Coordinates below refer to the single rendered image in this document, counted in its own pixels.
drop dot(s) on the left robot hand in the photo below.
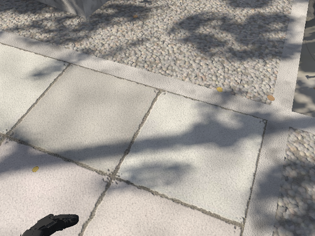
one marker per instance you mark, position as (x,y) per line
(52,223)

